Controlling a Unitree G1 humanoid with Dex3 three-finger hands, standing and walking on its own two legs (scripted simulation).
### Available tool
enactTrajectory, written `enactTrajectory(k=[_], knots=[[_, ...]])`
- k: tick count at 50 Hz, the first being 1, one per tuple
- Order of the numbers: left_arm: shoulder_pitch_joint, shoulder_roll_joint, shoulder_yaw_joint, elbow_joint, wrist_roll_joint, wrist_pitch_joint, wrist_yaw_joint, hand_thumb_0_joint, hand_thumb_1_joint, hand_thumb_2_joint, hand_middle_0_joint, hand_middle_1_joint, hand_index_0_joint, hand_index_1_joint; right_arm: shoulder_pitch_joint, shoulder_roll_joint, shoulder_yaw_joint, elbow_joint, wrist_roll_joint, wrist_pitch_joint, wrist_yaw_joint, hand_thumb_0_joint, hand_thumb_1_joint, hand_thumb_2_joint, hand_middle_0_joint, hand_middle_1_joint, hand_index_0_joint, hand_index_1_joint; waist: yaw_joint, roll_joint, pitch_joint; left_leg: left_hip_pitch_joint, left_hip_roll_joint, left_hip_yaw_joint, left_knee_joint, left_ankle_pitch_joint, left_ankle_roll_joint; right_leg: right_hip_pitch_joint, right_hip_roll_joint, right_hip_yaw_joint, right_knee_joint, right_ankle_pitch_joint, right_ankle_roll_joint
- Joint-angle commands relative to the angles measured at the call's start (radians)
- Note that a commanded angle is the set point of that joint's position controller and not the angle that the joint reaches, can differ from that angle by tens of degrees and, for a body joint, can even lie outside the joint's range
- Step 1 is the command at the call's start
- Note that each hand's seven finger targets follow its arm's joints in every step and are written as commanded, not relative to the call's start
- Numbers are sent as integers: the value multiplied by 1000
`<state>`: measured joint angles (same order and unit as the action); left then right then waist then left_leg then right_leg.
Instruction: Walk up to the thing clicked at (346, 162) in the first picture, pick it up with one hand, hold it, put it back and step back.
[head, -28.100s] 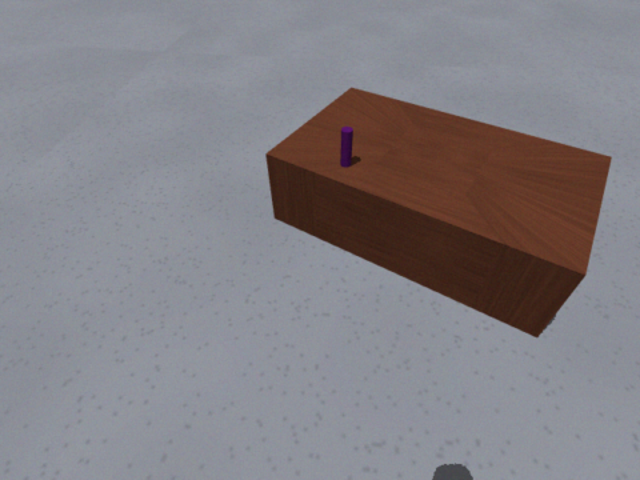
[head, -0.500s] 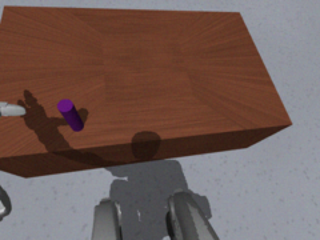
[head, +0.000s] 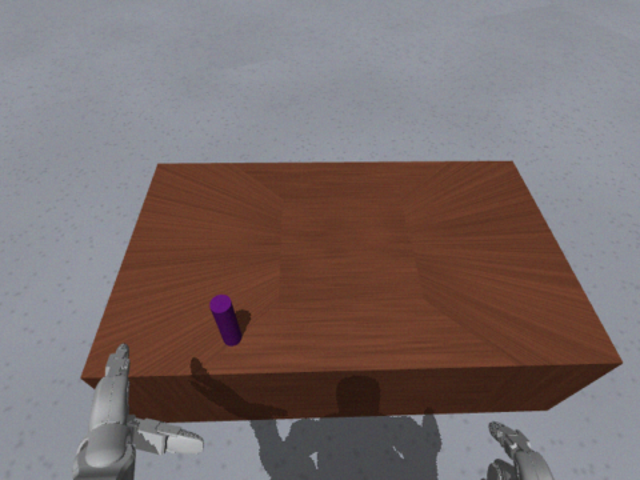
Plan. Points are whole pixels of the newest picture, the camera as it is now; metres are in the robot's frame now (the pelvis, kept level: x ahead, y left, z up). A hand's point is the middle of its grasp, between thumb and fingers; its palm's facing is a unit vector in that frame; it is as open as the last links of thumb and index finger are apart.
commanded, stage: home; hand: left
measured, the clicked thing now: (226, 321) +0.50 +0.19 -0.28
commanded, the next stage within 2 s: none
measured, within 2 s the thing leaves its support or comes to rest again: neither
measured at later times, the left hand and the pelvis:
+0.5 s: hand (188, 476) +0.18 +0.16 -0.05, palm faces +0.14 -0.95 -0.28, open 17.5 cm; pelvis +0.01 -0.02 +0.01, yaw +1 degrees
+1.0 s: hand out of the picture +0.16 +0.17 -0.05, palm faces +0.12 -0.95 -0.28, open 17.5 cm; pelvis +0.00 -0.01 +0.00, yaw +1 degrees
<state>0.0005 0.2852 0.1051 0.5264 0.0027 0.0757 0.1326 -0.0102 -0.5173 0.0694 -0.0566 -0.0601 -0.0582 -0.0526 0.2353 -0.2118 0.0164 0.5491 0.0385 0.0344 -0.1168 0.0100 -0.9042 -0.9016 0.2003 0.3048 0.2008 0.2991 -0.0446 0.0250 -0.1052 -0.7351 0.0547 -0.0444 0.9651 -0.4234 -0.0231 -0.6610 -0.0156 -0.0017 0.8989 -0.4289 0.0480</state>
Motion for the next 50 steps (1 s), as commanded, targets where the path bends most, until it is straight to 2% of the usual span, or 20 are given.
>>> enactTrajectory(k=[1,2,3,6,7,11,12,13,17,19,21,22,24,26,28,31,34,37,43,50], knots=[[62,20,-70,-296,-24,-21,13,0,-548,56,-50,-53,-49,-54,-21,-130,-52,-125,0,-50,-15,0,-896,-902,201,301,201,301,8,49,-167,263,-17,40,-222,152,11,95,42,-71,-147,151,-59],[101,37,-56,-315,-26,-11,13,0,-523,71,-52,-57,-52,-58,-26,-131,-55,-122,-2,-53,-17,0,-896,-902,201,301,201,301,12,17,-161,243,-22,44,-214,166,14,115,40,-70,-155,162,-55],[192,0,-81,-325,-31,0,11,0,-524,70,-52,-57,-51,-58,-50,-129,-52,-143,3,-57,-14,0,-896,-902,201,301,201,301,22,-2,-133,239,-25,46,-223,164,15,123,40,-73,-166,160,-53],[254,53,-55,-494,-34,13,11,0,-502,84,-54,-62,-54,-62,-69,-125,-50,-162,6,-64,-13,0,-897,-901,201,301,201,301,29,-38,-125,234,-34,57,-217,168,23,153,34,-67,-186,165,-40],[292,48,-61,-495,-33,20,8,0,-497,87,-55,-62,-54,-62,-72,-125,-49,-164,6,-68,-17,0,-896,-902,201,301,201,301,24,-45,-119,228,-37,62,-211,172,26,153,32,-61,-192,173,-37],[272,70,-34,-634,-33,25,12,0,-511,78,-53,-60,-53,-60,-71,-114,-44,-179,1,-85,-33,0,-896,-902,201,301,201,301,8,-26,-109,260,-38,69,-202,179,30,146,27,-47,-189,192,-33],[315,49,-46,-605,-30,33,12,0,-536,64,-51,-55,-50,-56,-75,-113,-45,-188,-1,-89,-39,0,-896,-902,201,301,201,301,2,-23,-96,254,-42,72,-196,170,32,134,23,-40,-194,192,-32],[254,62,-37,-664,-31,30,13,0,-565,47,-48,-51,-47,-51,-68,-113,-44,-187,-5,-97,-43,0,-896,-902,201,301,201,301,-4,-39,-97,256,-42,73,-193,162,34,137,21,-37,-194,185,-30],[336,24,-52,-611,-21,45,17,0,-583,38,-46,-49,-46,-48,-56,-108,-44,-181,-20,-122,-54,0,-896,-903,201,301,201,301,1,-13,-95,259,-46,72,-179,174,30,142,17,-33,-186,195,-33],[292,3,-77,-662,-22,47,14,0,-587,37,-45,-50,-46,-49,-63,-103,-41,-183,-23,-134,-53,0,-897,-903,201,301,201,301,6,-2,-101,259,-47,65,-186,160,27,138,19,-39,-183,173,-37],[370,-10,-78,-621,-20,58,17,0,-599,30,-44,-48,-45,-47,-65,-103,-43,-182,-23,-143,-51,0,-897,-903,201,301,201,301,23,-9,-85,245,-48,66,-186,153,24,139,20,-45,-187,154,-39],[406,-13,-75,-605,-18,64,17,0,-581,40,-46,-51,-47,-49,-62,-105,-46,-187,-25,-145,-52,0,-897,-903,201,301,201,301,26,-27,-114,250,-48,64,-175,185,25,156,21,-47,-185,187,-37],[455,-13,-74,-591,-19,73,14,0,-605,26,-43,-47,-45,-46,-66,-106,-45,-190,-24,-152,-45,0,-897,-903,201,301,201,301,33,-42,-93,228,-50,66,-169,190,27,156,19,-48,-188,197,-33],[459,13,-51,-595,-16,77,16,0,-582,41,-46,-52,-48,-50,-66,-110,-47,-191,-22,-153,-43,0,-897,-903,201,301,201,301,38,-55,-91,217,-51,70,-161,196,29,162,18,-46,-189,205,-30],[447,24,-42,-603,-17,78,12,0,-603,29,-43,-49,-45,-47,-75,-110,-45,-197,-23,-154,-42,0,-898,-903,201,301,201,301,37,-66,-58,192,-51,70,-169,143,31,144,16,-38,-202,148,-28],[428,36,-28,-638,-16,74,14,0,-584,40,-45,-53,-48,-50,-66,-107,-47,-203,-22,-156,-43,0,-898,-903,201,301,201,301,35,-42,-82,202,-49,73,-171,140,31,143,19,-37,-192,142,-34],[386,20,-53,-673,-16,76,14,0,-583,41,-45,-53,-48,-51,-55,-113,-49,-200,-24,-165,-45,0,-898,-904,201,301,201,301,23,14,-82,220,-43,61,-192,123,25,122,28,-49,-167,123,-47],[361,6,-68,-677,-15,76,17,0,-580,44,-46,-55,-49,-52,-53,-111,-49,-198,-24,-178,-47,0,-898,-904,201,301,201,301,18,26,-50,214,-36,49,-215,40,22,91,32,-59,-171,42,-50],[434,-6,-77,-657,-8,91,19,0,-561,56,-48,-59,-51,-55,-42,-118,-54,-199,-28,-195,-48,0,-898,-904,200,301,201,301,26,-3,-89,220,-31,38,-199,99,19,107,37,-71,-150,90,-50],[421,18,-49,-670,-5,96,21,0,-575,47,-46,-56,-49,-53,-41,-115,-51,-195,-29,-201,-53,0,-899,-904,200,301,201,301,31,-2,-80,208,-31,40,-196,91,18,97,37,-67,-148,80,-51]])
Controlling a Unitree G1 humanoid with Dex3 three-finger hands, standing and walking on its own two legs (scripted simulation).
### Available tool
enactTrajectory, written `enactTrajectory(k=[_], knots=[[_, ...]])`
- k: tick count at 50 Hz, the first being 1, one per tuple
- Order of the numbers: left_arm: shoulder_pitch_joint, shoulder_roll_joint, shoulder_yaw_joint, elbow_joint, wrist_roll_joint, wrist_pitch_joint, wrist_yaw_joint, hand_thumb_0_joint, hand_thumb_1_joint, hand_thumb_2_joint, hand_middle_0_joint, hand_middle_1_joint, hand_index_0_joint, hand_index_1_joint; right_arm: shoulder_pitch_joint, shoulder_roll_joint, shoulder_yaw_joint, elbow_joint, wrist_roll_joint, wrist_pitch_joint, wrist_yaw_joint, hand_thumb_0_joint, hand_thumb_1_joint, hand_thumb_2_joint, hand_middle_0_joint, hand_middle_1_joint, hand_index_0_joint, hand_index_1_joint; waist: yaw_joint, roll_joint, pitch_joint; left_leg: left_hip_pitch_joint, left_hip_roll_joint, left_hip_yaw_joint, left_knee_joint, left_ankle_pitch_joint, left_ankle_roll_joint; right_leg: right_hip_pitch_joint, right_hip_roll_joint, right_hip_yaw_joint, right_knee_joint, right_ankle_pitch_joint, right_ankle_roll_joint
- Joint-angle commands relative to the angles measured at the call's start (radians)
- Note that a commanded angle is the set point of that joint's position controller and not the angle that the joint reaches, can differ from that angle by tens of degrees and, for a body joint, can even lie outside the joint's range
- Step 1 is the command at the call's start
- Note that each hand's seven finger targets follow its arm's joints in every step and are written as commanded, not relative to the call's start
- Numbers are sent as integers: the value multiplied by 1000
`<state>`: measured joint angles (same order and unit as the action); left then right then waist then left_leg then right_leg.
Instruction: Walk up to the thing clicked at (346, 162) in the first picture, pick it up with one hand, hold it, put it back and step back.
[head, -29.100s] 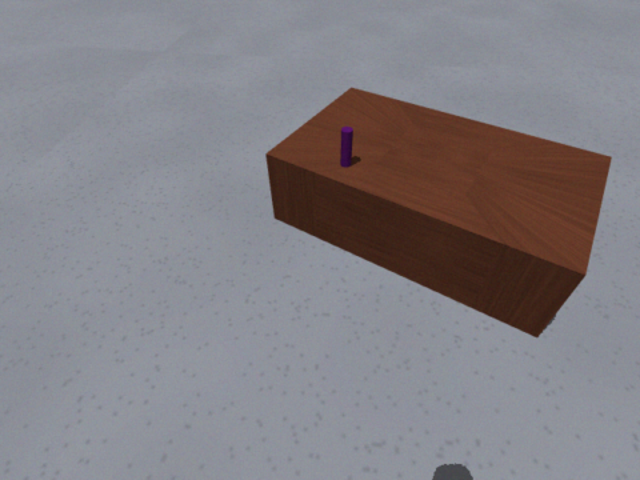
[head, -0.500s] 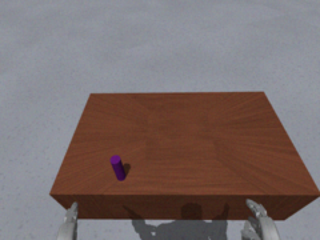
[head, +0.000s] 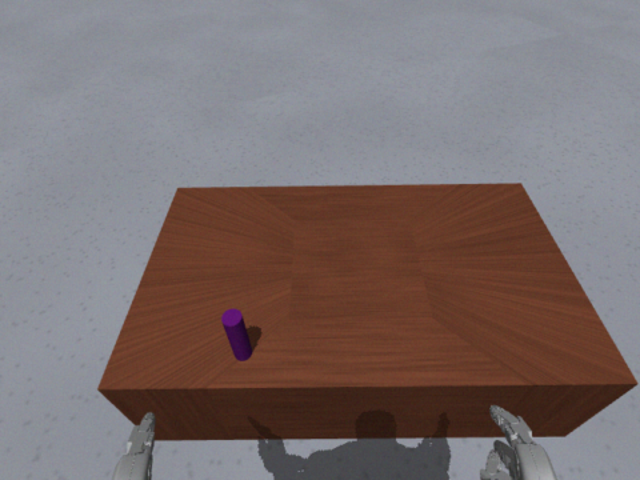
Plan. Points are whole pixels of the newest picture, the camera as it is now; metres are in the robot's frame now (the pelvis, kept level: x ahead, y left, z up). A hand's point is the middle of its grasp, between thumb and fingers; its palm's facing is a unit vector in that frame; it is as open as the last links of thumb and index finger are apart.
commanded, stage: home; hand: left
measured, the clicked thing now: (237, 336) +0.51 +0.19 -0.29
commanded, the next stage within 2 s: stand in 1.14 s
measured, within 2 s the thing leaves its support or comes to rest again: neither
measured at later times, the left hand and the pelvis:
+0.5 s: hand out of the picture +0.17 +0.18 -0.05, palm faces +0.12 -0.95 -0.28, open 17.6 cm; pelvis +0.00 +0.00 +0.00, yaw +0 degrees
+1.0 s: hand out of the picture +0.18 +0.18 -0.05, palm faces +0.11 -0.95 -0.28, open 17.7 cm; pelvis +0.01 +0.00 +0.00, yaw +0 degrees
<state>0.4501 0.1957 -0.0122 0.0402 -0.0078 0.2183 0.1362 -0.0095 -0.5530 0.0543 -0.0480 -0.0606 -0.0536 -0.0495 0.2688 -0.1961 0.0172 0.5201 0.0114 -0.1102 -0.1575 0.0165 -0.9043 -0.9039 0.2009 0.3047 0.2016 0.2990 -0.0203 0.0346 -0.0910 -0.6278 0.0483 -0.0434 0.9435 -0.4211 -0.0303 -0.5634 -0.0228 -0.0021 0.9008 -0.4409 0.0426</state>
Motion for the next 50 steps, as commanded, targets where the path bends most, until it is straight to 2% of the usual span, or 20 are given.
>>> enactTrajectory(k=[1,3,4,5,6,8,11,15,18,20,25,30,33,34,38,41,44,46,49,50], knots=[[-48,103,58,-197,5,-46,16,0,-582,43,-45,-55,-49,-52,-77,-128,-48,-163,-1,-58,-13,0,-899,-904,200,301,201,301,4,7,-70,96,-24,38,-182,62,24,-13,42,-65,-153,67,-46],[-47,95,52,-209,5,-47,16,0,-581,45,-45,-57,-50,-53,-78,-125,-47,-162,-4,-65,-14,0,-899,-904,200,301,201,301,6,17,-64,97,-21,33,-186,54,21,-17,42,-67,-149,64,-46],[-47,105,64,-213,6,-44,16,0,-559,57,-48,-60,-52,-56,-71,-124,-48,-164,-5,-65,-18,0,-899,-904,200,301,201,301,2,20,-96,104,-25,37,-173,79,23,-5,41,-63,-152,87,-45],[-43,93,50,-198,4,-42,17,0,-592,38,-44,-54,-48,-51,-77,-128,-48,-165,-2,-68,-16,0,-899,-904,200,301,201,301,0,0,-59,94,-24,39,-182,58,23,-17,43,-66,-154,63,-45],[-44,101,60,-222,5,-43,15,0,-570,51,-46,-58,-51,-54,-73,-123,-45,-166,-4,-70,-15,0,-899,-904,200,301,201,301,9,16,-80,98,-22,28,-183,60,22,-12,42,-67,-145,69,-46],[-38,84,42,-204,4,-42,11,0,-580,45,-45,-57,-50,-53,-80,-125,-45,-167,-4,-72,-16,0,-899,-904,200,301,201,301,2,4,-59,94,-23,34,-184,41,22,-24,44,-69,-152,49,-46],[-19,95,57,-217,5,-39,12,0,-583,44,-45,-56,-49,-52,-70,-121,-44,-165,-6,-73,-15,0,-899,-904,200,301,201,301,9,6,-95,88,-28,38,-162,86,25,-1,40,-65,-149,91,-45],[-25,96,58,-219,7,-37,12,0,-580,45,-45,-56,-50,-53,-64,-123,-48,-162,-9,-74,-20,0,-899,-904,200,301,201,301,1,-8,-112,102,-26,45,-145,145,26,6,42,-65,-139,144,-41],[-41,108,69,-237,6,-36,14,0,-595,36,-44,-54,-48,-50,-73,-119,-44,-166,-8,-73,-21,0,-899,-904,200,301,201,301,7,4,-91,84,-31,48,-151,92,27,0,38,-59,-154,96,-42],[-36,96,59,-224,6,-35,13,0,-598,35,-43,-54,-48,-50,-72,-125,-46,-164,-9,-76,-23,0,-899,-904,200,301,201,301,-1,-12,-95,95,-26,41,-157,87,27,-9,41,-63,-147,90,-42],[-14,95,59,-227,6,-31,12,0,-602,32,-43,-52,-47,-49,-72,-126,-47,-168,-10,-76,-27,0,-899,-904,200,301,200,301,6,-4,-100,89,-26,36,-156,101,26,-5,41,-67,-142,102,-44],[-16,88,50,-222,6,-30,10,0,-588,40,-45,-55,-49,-51,-75,-127,-46,-170,-8,-79,-25,0,-899,-904,200,301,200,301,5,-4,-65,74,-24,33,-173,29,25,-35,42,-67,-147,38,-46],[-5,101,65,-229,6,-29,12,0,-586,41,-45,-55,-49,-51,-63,-127,-49,-169,-10,-79,-27,0,-899,-904,200,301,200,301,6,-21,-115,90,-29,44,-141,121,28,1,40,-63,-141,122,-41],[-6,109,71,-237,5,-26,12,0,-595,36,-44,-54,-48,-50,-68,-125,-48,-171,-8,-81,-27,0,-899,-904,200,301,200,301,12,-3,-102,83,-29,46,-143,119,26,-2,40,-64,-138,120,-42],[-13,98,61,-230,6,-26,11,0,-602,31,-43,-51,-46,-48,-60,-125,-50,-169,-12,-76,-33,0,-898,-904,200,301,201,301,-7,-31,-126,91,-30,51,-121,154,32,5,39,-58,-140,166,-34],[-18,98,61,-235,7,-24,12,0,-611,18,-41,-47,-44,-44,-59,-127,-50,-168,-10,-76,-34,0,-898,-904,200,301,200,301,-4,-14,-106,94,-29,55,-129,137,29,-8,38,-55,-139,143,-37],[-6,95,59,-231,9,-20,14,0,-611,22,-42,-48,-45,-45,-56,-127,-53,-165,-12,-78,-36,0,-898,-904,200,301,201,301,-2,-15,-139,114,-24,42,-131,174,26,8,43,-66,-123,172,-39],[-7,102,65,-228,5,-20,14,0,-606,28,-43,-50,-46,-47,-65,-127,-49,-169,-10,-74,-35,0,-899,-904,200,301,200,301,5,-10,-92,85,-30,51,-132,141,27,-6,39,-60,-141,142,-39],[-5,92,60,-223,7,-18,13,0,-611,20,-41,-48,-44,-45,-64,-126,-51,-169,-12,-76,-36,0,-898,-903,200,301,200,301,1,-27,-102,88,-28,50,-133,140,27,0,40,-61,-138,141,-39],[6,101,69,-232,6,-18,13,0,-611,22,-42,-48,-45,-45,-59,-125,-50,-168,-12,-76,-34,0,-898,-903,200,301,201,301,12,-6,-108,92,-28,47,-136,153,26,3,40,-64,-131,151,-41]])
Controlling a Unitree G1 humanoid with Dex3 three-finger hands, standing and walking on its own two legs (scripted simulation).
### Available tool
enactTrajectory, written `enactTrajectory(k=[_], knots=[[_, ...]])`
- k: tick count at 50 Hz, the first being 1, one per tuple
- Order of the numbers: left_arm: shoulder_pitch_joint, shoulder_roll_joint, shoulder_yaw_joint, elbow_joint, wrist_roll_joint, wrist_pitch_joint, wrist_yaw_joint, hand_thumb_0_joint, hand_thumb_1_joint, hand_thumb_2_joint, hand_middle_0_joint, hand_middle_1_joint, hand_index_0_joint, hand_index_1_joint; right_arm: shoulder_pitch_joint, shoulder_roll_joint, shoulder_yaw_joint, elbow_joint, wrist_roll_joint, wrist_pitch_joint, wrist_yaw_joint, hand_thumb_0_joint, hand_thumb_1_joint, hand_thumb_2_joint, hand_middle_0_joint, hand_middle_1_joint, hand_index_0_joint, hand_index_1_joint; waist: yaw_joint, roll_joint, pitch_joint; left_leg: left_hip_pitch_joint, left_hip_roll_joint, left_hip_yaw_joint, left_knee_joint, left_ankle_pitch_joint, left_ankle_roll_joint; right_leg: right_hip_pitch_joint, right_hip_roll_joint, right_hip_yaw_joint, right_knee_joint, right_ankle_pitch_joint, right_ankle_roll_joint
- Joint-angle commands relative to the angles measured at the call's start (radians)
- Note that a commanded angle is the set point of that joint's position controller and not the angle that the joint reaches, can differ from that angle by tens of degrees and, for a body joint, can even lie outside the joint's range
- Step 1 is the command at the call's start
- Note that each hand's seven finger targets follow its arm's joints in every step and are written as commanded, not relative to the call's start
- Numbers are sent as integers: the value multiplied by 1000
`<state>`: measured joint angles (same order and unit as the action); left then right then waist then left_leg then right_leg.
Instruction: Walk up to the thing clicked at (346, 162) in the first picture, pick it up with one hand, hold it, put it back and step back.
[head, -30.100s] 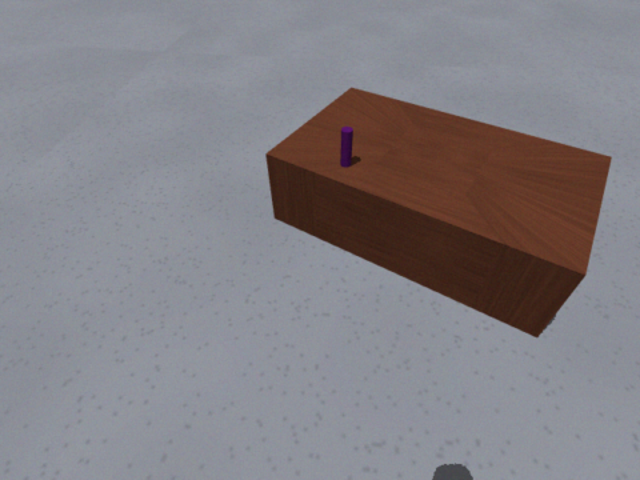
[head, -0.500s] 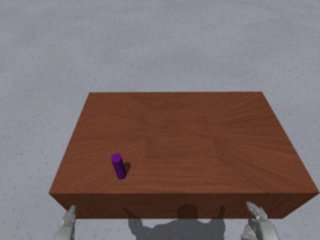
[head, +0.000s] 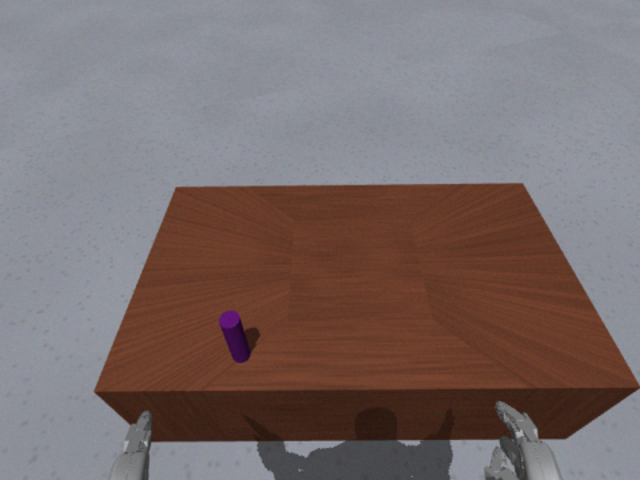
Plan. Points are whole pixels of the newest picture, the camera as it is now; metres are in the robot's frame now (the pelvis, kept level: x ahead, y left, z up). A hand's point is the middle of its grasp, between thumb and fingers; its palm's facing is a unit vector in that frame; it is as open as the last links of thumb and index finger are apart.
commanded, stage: home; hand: left
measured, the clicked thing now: (235, 338) +0.50 +0.19 -0.28
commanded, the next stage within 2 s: stand in 0.14 s
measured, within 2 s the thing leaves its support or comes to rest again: neither
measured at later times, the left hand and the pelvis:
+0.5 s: hand out of the picture +0.14 +0.22 -0.09, palm faces -0.02 -0.94 -0.35, open 14.4 cm; pelvis +0.00 +0.00 +0.01, yaw +1 degrees
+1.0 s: hand out of the picture +0.05 +0.26 -0.11, palm faces +0.02 -0.94 -0.35, open 7.5 cm; pelvis +0.00 +0.01 +0.04, yaw +2 degrees
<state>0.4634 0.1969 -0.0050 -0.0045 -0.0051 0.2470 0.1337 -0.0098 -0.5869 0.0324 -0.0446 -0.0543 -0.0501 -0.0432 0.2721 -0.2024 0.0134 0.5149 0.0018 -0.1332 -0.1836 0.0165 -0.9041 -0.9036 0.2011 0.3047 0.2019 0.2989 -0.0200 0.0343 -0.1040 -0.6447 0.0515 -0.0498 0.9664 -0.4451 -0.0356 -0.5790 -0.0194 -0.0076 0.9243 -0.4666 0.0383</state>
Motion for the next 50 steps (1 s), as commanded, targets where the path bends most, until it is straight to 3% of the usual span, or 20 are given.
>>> enactTrajectory(k=[1,4,8,12,14,16,17,18,19,20,23,27,31,35,37,41,43,50], knots=[[-9,94,52,-179,5,-45,15,0,-611,20,-42,-47,-44,-45,-58,-124,-50,-162,-2,-51,-7,0,-898,-903,200,301,200,301,3,4,-99,115,-29,51,-161,189,29,15,39,-60,-147,186,-38],[-16,94,53,-181,5,-43,14,0,-611,22,-42,-47,-44,-45,-58,-120,-48,-169,-1,-49,-8,0,-898,-903,200,301,201,301,-1,-22,-112,119,-30,55,-147,214,33,27,37,-56,-152,217,-33],[-35,92,46,-177,2,-44,13,0,-611,25,-42,-48,-45,-46,-70,-120,-44,-169,-1,-47,-6,0,-898,-903,200,301,201,301,2,-18,-61,93,-32,55,-164,138,34,2,35,-56,-168,141,-35],[-33,99,52,-198,3,-44,15,0,-604,28,-43,-49,-45,-47,-63,-124,-47,-170,-2,-50,-8,0,-898,-903,200,301,201,301,4,9,-92,108,-29,46,-175,133,31,6,38,-60,-157,134,-40],[-15,94,50,-181,5,-43,17,0,-444,188,-200,-209,-200,-207,-61,-123,-47,-167,-2,-50,-10,0,-900,-900,200,300,200,300,3,-1,-98,115,-30,50,-164,169,31,13,37,-60,-156,167,-39],[-17,98,57,-184,3,-44,15,0,-284,348,-200,-300,-200,-301,-69,-119,-44,-173,-1,-51,-9,0,-900,-900,200,300,200,300,5,-7,-93,103,-34,55,-162,146,32,8,36,-57,-165,147,-38],[-172,260,102,167,106,-156,-34,0,-204,428,-200,-300,-200,-301,-93,-273,-90,61,-107,18,51,0,-900,-900,200,300,200,300,32,-104,39,113,-26,-2,-184,214,61,173,-59,32,-205,107,-93],[-152,277,115,262,115,-196,-61,0,-124,508,-200,-300,-200,-301,-78,-276,-98,92,-119,43,89,0,-900,-900,200,300,200,300,29,-130,-3,141,-29,23,-176,159,82,164,-90,106,-231,65,-122],[-172,279,112,295,110,-223,-74,0,-44,588,-200,-300,-200,-301,-86,-266,-96,101,-113,51,106,0,-900,-900,200,300,200,300,20,-120,-5,177,-26,8,-179,156,98,137,-96,132,-238,66,-132],[-183,272,103,317,100,-238,-88,0,36,668,-200,-300,-200,-301,-91,-267,-96,101,-104,59,120,0,-900,-900,200,300,200,300,15,-87,32,193,-30,0,-217,150,103,98,-77,104,-235,61,-121],[-190,275,90,423,64,-262,-107,0,276,900,-200,-300,-200,-301,-93,-280,-98,131,-59,61,165,0,-900,-900,200,300,200,300,43,-44,34,214,-13,-29,-263,142,105,143,-64,70,-233,72,-101],[-231,297,93,547,54,-276,-106,0,596,900,-200,-300,-200,-301,-106,-279,-106,184,-49,69,178,0,-900,-900,200,300,200,300,33,-59,12,261,-18,-23,-261,233,93,203,-82,83,-266,203,-93],[-241,297,93,646,50,-280,-101,0,900,900,-200,-300,-200,-301,-102,-291,-110,236,-51,82,177,0,-900,-900,200,300,200,300,38,-17,34,288,4,-67,-327,244,105,235,-65,47,-270,208,-79],[-232,306,91,736,41,-281,-98,0,900,900,-200,-300,-200,-301,-94,-308,-109,290,-46,88,172,0,-900,-900,200,300,200,300,40,-2,35,339,19,-86,-364,309,102,273,-62,38,-294,259,-76],[-237,307,86,778,39,-275,-97,0,900,900,-200,-300,-200,-301,-107,-315,-105,314,-43,94,171,0,-900,-900,200,300,200,300,42,21,74,319,32,-118,-419,243,102,282,-55,29,-315,230,-74],[-254,334,83,846,36,-273,-98,0,900,900,-200,-300,-200,-301,-102,-322,-100,364,-37,103,167,0,-900,-900,200,300,200,300,28,-22,85,356,20,-89,-434,238,87,312,-79,54,-392,235,-76],[-254,336,77,877,34,-274,-97,0,900,900,-200,-300,-200,-301,-95,-324,-96,390,-33,102,166,0,-900,-900,200,300,200,300,26,-7,86,378,26,-91,-451,307,83,338,-82,49,-410,277,-73],[-293,334,62,961,29,-271,-100,0,900,900,-200,-300,-200,-301,-123,-320,-82,448,-26,107,167,0,-900,-900,200,300,200,300,20,-16,126,409,39,-95,-538,288,70,378,-86,40,-494,255,-59]])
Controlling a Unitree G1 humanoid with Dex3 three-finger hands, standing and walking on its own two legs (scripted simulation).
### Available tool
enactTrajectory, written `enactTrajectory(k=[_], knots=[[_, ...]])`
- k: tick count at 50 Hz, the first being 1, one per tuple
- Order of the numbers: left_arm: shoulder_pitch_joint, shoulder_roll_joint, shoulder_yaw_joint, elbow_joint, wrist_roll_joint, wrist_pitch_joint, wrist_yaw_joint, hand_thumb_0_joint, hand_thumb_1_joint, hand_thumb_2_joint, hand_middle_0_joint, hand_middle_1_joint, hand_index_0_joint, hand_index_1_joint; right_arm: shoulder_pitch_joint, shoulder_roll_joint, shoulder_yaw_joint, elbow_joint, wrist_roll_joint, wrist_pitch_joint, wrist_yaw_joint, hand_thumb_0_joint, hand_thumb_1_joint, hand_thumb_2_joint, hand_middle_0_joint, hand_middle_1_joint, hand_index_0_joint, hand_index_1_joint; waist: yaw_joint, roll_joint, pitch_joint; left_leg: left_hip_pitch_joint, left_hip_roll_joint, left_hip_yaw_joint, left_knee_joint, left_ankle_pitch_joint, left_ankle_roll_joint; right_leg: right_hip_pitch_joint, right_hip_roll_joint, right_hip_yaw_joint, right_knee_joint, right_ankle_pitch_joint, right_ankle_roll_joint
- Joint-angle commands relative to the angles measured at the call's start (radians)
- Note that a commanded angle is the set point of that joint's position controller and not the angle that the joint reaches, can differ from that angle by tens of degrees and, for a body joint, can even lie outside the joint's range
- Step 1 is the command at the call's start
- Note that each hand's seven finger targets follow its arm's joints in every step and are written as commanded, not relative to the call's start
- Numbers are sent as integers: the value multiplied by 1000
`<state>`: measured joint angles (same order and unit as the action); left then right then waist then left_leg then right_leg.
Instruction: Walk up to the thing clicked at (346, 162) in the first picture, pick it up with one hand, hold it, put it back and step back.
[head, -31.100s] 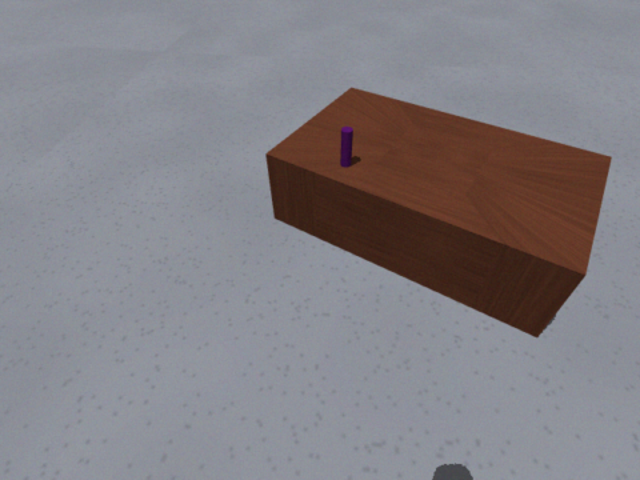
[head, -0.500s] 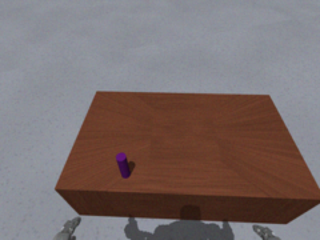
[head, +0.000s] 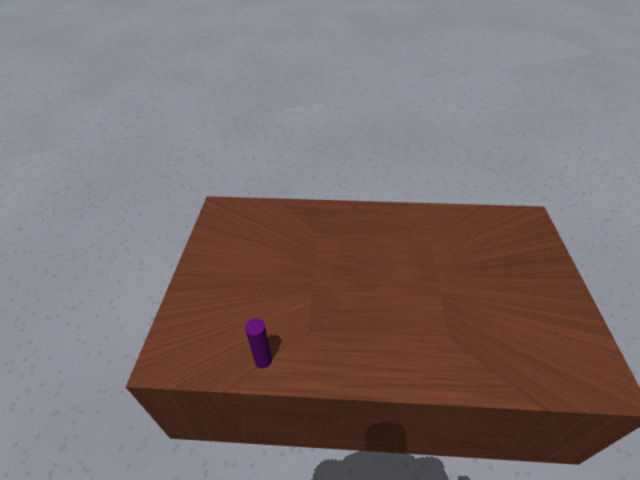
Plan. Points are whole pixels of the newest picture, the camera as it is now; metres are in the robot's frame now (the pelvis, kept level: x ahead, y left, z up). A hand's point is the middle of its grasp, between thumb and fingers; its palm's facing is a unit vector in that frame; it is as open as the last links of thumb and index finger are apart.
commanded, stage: stand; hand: left
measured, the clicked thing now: (259, 344) +0.50 +0.17 -0.33
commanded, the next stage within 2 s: step back in 1.76 s
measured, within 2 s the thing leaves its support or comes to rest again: neither
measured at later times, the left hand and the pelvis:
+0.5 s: hand out of the picture +0.04 +0.25 -0.14, palm faces -0.01 -0.94 -0.35, open 7.4 cm; pelvis -0.01 -0.01 +0.01, yaw +1 degrees
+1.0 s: hand out of the picture +0.07 +0.24 -0.14, palm faces -0.01 -0.94 -0.35, open 7.4 cm; pelvis +0.00 -0.01 +0.02, yaw +1 degrees
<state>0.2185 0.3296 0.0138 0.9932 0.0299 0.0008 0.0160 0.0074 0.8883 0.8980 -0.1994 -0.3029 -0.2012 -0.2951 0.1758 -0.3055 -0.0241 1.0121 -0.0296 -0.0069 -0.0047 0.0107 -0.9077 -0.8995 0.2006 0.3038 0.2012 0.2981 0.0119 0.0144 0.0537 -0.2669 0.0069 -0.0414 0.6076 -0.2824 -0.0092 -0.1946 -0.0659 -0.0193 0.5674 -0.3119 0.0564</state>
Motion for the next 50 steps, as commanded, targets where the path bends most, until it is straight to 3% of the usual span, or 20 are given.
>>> enactTrajectory(k=[1,3,10,14,17,21,25,31,35,38,40,43,50], knots=[[-52,201,42,-26,-7,-23,18,0,900,900,-200,-300,-200,-301,-39,-223,-45,-41,6,-18,-12,0,-900,-900,200,300,200,300,-7,19,-26,33,87,-108,-196,101,43,3,-39,49,-152,86,-74],[-59,201,39,-9,-8,-27,17,0,900,900,-200,-300,-200,-301,-44,-219,-43,-28,9,-19,-11,0,-900,-900,200,300,200,300,-7,-2,-40,44,83,-95,-190,151,42,38,-53,56,-177,114,-72],[-90,203,35,37,-6,-26,9,0,900,900,-200,-300,-200,-301,-64,-218,-38,9,12,-13,-6,0,-900,-900,200,300,200,300,-6,-4,15,30,83,-103,-268,34,29,36,-51,50,-239,10,-65],[-91,216,39,58,-6,-26,7,0,900,900,-200,-300,-200,-301,-69,-222,-40,22,12,-10,-4,0,-900,-900,200,300,200,300,-9,-1,0,52,83,-101,-277,20,27,37,-57,56,-258,-2,-65],[-103,215,40,65,-8,-28,6,0,900,900,-200,-300,-200,-301,-82,-224,-38,27,14,-14,-4,0,-900,-900,200,300,200,300,-5,4,-20,63,86,-99,-276,61,27,60,-63,56,-258,42,-64],[-107,224,42,77,-7,-26,3,0,900,900,-200,-300,-200,-301,-67,-227,-38,42,14,-10,-3,0,-900,-900,200,300,200,300,-9,-17,8,58,86,-98,-293,25,24,34,-63,65,-277,-25,-64],[-115,222,40,81,-8,-26,3,0,900,900,-200,-300,-200,-301,-63,-229,-36,49,13,-10,-3,0,-900,-900,200,300,200,300,-12,-18,1,58,86,-95,-290,45,26,42,-68,69,-287,-25,-65],[-110,221,40,89,-12,-26,0,0,900,900,-200,-300,-200,-301,-72,-241,-32,56,14,-15,-5,0,-900,-900,200,300,200,300,-7,4,-33,77,96,-98,-300,103,27,78,-65,55,-266,78,-63],[-114,224,43,92,-15,-28,1,0,900,900,-200,-300,-200,-301,-78,-245,-28,60,16,-18,-8,0,-900,-900,200,300,200,300,-6,-6,-56,116,99,-89,-283,210,29,87,-68,51,-258,158,-60],[-122,218,40,93,-15,-25,0,0,900,900,-200,-300,-200,-301,-72,-238,-25,66,16,-17,-8,0,-900,-900,200,300,200,300,-7,-10,-37,98,101,-88,-296,205,24,86,-66,46,-261,132,-60],[-117,213,39,97,-13,-22,-2,0,900,900,-200,-300,-200,-301,-76,-248,-26,70,16,-15,-8,0,-900,-900,200,300,200,300,-8,-1,-16,86,98,-94,-313,116,23,71,-60,43,-271,85,-58],[-126,217,39,93,-11,-26,0,0,900,900,-200,-300,-200,-301,-82,-245,-27,68,16,-14,-7,0,-900,-900,200,300,200,300,-10,-21,-39,108,99,-86,-293,184,24,80,-69,49,-279,125,-57],[-128,217,39,87,-12,-27,-2,0,900,900,-200,-300,-200,-301,-93,-247,-28,68,16,-15,-7,0,-900,-900,200,300,200,300,-12,-11,-42,123,99,-82,-297,188,22,73,-68,47,-289,125,-59]])
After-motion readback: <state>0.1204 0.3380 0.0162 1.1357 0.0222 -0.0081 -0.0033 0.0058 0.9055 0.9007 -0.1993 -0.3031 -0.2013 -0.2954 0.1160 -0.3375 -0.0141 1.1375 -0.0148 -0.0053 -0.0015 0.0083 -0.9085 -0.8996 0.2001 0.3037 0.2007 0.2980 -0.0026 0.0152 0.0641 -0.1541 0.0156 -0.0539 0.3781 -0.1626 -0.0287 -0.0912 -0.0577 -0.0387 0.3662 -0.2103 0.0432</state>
